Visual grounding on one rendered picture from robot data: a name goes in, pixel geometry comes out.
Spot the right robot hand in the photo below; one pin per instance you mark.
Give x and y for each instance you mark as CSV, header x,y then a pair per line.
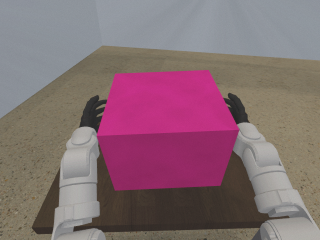
x,y
236,109

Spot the robot right upper arm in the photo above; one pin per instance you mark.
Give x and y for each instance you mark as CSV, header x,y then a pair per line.
x,y
296,228

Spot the right robot forearm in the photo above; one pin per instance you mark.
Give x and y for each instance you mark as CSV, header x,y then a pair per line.
x,y
274,194

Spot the left robot hand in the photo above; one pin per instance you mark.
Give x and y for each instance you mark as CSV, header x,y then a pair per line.
x,y
89,117

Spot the table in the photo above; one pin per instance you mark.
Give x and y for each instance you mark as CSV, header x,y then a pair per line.
x,y
228,206

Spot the carton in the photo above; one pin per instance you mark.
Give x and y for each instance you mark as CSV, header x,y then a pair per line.
x,y
168,129

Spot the robot left upper arm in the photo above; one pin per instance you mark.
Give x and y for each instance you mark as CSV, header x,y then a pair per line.
x,y
86,234

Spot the left robot forearm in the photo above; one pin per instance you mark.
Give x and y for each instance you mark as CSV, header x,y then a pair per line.
x,y
77,182

